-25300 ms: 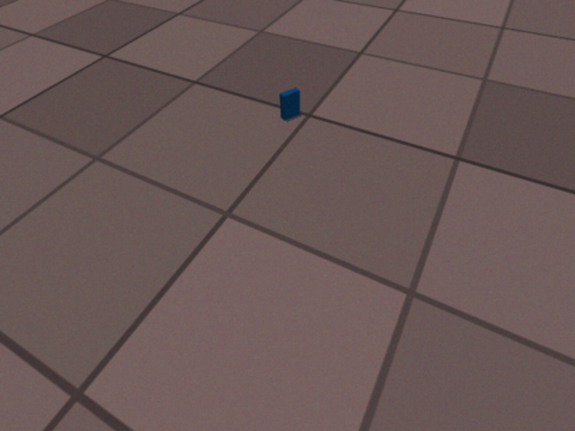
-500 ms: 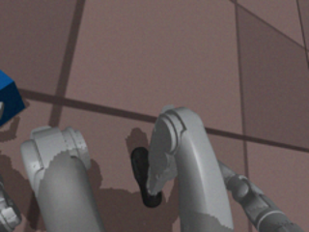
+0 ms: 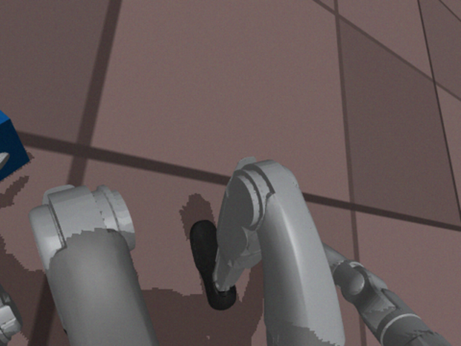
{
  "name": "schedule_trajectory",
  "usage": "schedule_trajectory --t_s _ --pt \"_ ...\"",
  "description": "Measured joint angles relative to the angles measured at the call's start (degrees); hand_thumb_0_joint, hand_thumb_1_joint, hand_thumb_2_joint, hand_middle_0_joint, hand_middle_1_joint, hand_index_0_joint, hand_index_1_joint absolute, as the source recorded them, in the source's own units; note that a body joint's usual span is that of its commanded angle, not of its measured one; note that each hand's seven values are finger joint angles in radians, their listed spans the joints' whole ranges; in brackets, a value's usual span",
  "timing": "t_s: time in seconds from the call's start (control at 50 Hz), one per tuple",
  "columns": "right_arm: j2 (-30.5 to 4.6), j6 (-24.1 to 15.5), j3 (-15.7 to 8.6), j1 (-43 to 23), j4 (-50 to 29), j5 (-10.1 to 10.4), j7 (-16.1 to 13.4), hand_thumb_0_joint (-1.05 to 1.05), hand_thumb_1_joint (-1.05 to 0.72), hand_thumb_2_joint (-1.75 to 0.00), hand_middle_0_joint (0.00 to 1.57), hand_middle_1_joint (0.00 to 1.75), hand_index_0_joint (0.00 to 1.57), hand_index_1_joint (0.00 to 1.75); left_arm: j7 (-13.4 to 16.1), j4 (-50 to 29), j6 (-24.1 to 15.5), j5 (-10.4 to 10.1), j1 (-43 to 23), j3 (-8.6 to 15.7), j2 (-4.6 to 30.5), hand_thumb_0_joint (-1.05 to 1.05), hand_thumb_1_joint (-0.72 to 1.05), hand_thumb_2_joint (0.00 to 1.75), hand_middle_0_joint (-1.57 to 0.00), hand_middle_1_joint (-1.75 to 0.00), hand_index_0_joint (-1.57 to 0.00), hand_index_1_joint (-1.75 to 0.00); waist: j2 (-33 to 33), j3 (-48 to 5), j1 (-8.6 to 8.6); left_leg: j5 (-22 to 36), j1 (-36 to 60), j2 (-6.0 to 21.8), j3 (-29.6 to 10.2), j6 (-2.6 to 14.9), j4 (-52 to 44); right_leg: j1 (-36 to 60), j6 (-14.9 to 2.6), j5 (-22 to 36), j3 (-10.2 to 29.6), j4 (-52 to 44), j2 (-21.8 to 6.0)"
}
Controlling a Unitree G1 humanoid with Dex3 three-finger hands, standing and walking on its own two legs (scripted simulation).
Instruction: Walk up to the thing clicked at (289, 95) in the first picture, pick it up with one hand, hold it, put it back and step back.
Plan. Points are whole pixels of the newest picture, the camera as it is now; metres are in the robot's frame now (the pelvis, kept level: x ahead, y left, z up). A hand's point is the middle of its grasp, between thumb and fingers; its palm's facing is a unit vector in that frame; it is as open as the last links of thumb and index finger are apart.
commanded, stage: open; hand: left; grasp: from the side
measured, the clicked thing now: out of the picture +0.41 +0.30 -0.20
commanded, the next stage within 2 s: withdraw in 0.22 s
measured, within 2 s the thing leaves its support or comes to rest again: rests again in 0.50 s
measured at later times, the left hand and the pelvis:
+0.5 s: hand out of the picture +0.40 +0.32 -0.15, palm faces +0.47 -0.88 +0.00, open 17.5 cm; pelvis +0.00 +0.00 +0.00, yaw +0 degrees
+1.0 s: hand out of the picture +0.38 +0.37 -0.06, palm faces +0.38 -0.91 -0.20, open 17.5 cm; pelvis +0.01 -0.01 +0.04, yaw +4 degrees
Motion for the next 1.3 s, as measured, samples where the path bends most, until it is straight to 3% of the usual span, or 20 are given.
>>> schedule_trajectory --t_s 0.16,0.3,0.46,0.58,0.7,0.78,0.86,0.92,1.04,1.16,1.3 --pt "-0.03 0.16 0.02 -0.04 -0.13 0.06 0.24 0.0 -0.92 -0.9 0.21 0.3 0.21 0.3 0.17 -0.43 0.09 -0.44 0.22 -0.85 0.04 -0.01 -0.43 0.31 -0.54 -0.44 -0.53 -0.43 0.15 -0.19 0.12 -0.19 -0.07 -0.04 -0.18 0.09 -0.1 0.17 0.04 -0.2 -0.19 -0.3 0.0" --pt "-0.11 0.37 0.04 -0.18 -0.07 0.08 0.44 0.0 -0.92 -0.9 0.21 0.3 0.21 0.3 0.19 -0.96 -0.08 -0.59 0.32 -1.03 -0.07 -0.01 -0.56 0.11 -0.28 -0.17 -0.28 -0.17 0.15 -0.31 0.23 -0.4 -0.14 -0.08 -0.25 0.05 -0.2 0.13 0.12 -0.42 -0.26 -0.42 -0.05" --pt "0.16 0.68 -0.08 -0.33 0.23 0.24 0.32 0.0 -0.91 -0.9 0.21 0.3 0.21 0.3 -0.54 -1.71 0.02 -0.68 0.73 -1.23 -0.15 -0.02 -0.58 0.06 -0.12 -0.06 -0.12 -0.05 0.13 -0.39 0.44 -0.65 -0.06 -0.11 -0.34 -0.02 -0.19 0.21 0.17 -0.65 -0.33 -0.44 -0.07" --pt "0.82 1.32 -2.3 1.4 0.38 1.03 0.25 0.0 -0.9 -0.9 0.21 0.3 0.21 0.3 -1.84 -11.27 3.45 0.29 2.59 0.74 -2.04 -0.02 -0.55 0.08 -0.07 -0.04 -0.07 -0.04 0.61 -1.36 1.51 -0.87 -0.04 -0.13 0.06 -0.2 -0.83 0.18 -0.31 -1.08 -0.16 -0.73 -0.37" --pt "1.36 2.54 -5.65 4.49 0.91 4.16 -0.61 0.0 -0.9 -0.9 0.21 0.3 0.21 0.3 -4.94 -18.42 9.81 -0.8 4.01 -0.15 -2.65 -0.02 -0.54 0.08 -0.05 -0.04 -0.05 -0.03 3.36 -6.05 2.59 -0.38 -0.97 -0.26 1.98 0.1 -3.09 -0.66 -0.8 -1.8 0.9 -1.7 -1.32" --pt "1.26 2.89 -7.66 5.93 0.87 6.61 -1.42 0.0 -0.9 -0.9 0.21 0.3 0.21 0.3 -8.22 -19.31 14.52 -2.74 3.92 -0.78 -2.73 -0.02 -0.55 0.07 -0.04 -0.04 -0.05 -0.03 5.75 -8.86 3.27 0.13 -1.67 0.05 3.85 0.83 -4.96 -1.48 -0.91 -1.96 2.06 -2.67 -1.71" --pt "1.22 2.69 -9.19 6.74 1.15 8.3 -1.92 0.0 -0.89 -0.89 0.21 0.3 0.21 0.3 -11.02 -17.74 16.72 -4.5 2.58 -1.38 -3.51 -0.02 -0.55 0.05 -0.03 -0.03 -0.05 -0.02 7.41 -10.82 3.72 0.41 -2.13 0.28 5.52 1.31 -6.29 -2.27 -1.01 -2.19 3.23 -3.09 -2.03" --pt "2.56 3.4 -11.91 7.37 1.41 10.4 -2.42 0.0 -0.88 -0.89 0.21 0.3 0.21 0.3 -10.42 -15.7 21.25 1.41 0.91 -1.54 -2.69 -0.02 -0.53 0.05 -0.03 -0.03 -0.04 -0.01 7.68 -11.8 3.9 0.58 -2.06 0.54 6.76 1.25 -7.51 -2.88 -1.27 -2.25 4.15 -3.41 -2.23" --pt "4.29 5.45 -16.28 9.83 1.33 13.73 -3.18 0.01 -0.91 -0.91 0.21 0.3 0.21 0.3 -8.86 -21.14 32.34 8.37 2.41 -1.69 -3.86 -0.02 -0.53 0.06 -0.06 -0.03 -0.05 -0.03 9.67 -15.18 4.38 0.79 -1.73 0.69 9.23 0.87 -11.69 -3.77 -1.88 -2.79 5.83 -5.56 -3.07" --pt "4.88 7.75 -21.3 12.98 1.47 16.87 -4.6 0.01 -0.92 -0.9 0.21 0.3 0.2 0.3 -6.49 -30.11 42.4 9.52 8.15 -3.11 -5.57 -0.02 -0.54 0.06 -0.06 -0.05 -0.05 -0.04 12.88 -19.44 6.11 0.93 -0.17 1.04 12.19 0.7 -17.03 -3.85 -1.94 -3.33 7.96 -8.65 -3.7" --pt "5.14 9.07 -25.11 14.54 -0.55 20.5 -6.94 0.01 -0.91 -0.9 0.2 0.3 0.2 0.3 -3.64 -45.59 54.16 8.44 18.91 -9.56 -11.95 -0.02 -0.56 0.05 -0.05 -0.05 -0.05 -0.05 15.24 -22.63 9.22 1.46 6.47 1.84 15.14 0.32 -27.12 0.79 -2.48 -3.11 9.69 -16.56 -3.92"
